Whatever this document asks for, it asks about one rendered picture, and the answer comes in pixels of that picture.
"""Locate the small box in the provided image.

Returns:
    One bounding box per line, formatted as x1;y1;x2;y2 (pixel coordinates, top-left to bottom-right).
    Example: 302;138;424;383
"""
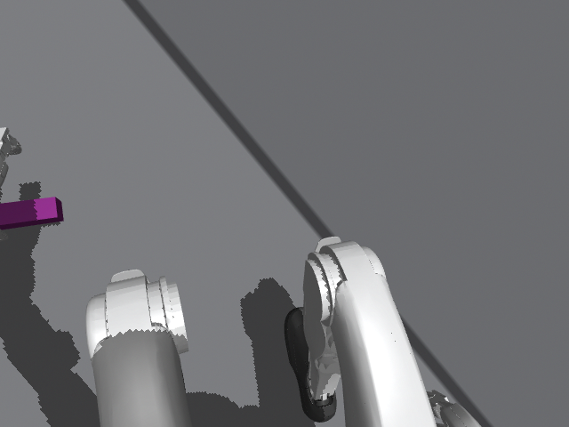
0;197;64;230

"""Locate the right robot hand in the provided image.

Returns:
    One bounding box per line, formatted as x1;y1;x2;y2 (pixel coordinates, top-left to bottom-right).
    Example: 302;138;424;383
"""
427;390;482;427

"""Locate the left robot hand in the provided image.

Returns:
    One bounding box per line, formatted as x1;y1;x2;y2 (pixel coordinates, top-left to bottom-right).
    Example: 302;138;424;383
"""
0;127;22;241

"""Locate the right robot foot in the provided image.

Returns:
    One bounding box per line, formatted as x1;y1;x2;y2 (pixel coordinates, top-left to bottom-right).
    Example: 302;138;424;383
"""
284;307;336;423

